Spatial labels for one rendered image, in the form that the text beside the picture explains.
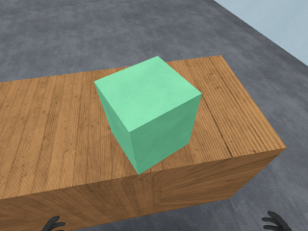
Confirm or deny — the robot right hand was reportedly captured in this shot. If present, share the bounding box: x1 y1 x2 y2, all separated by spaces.
261 211 293 231

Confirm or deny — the robot left hand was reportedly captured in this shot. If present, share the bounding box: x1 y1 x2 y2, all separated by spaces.
41 216 65 231

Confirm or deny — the pedestal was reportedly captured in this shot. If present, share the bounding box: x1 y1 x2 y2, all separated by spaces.
0 55 287 231

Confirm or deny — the carton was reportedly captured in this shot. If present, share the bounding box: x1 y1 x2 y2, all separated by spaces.
94 56 202 175

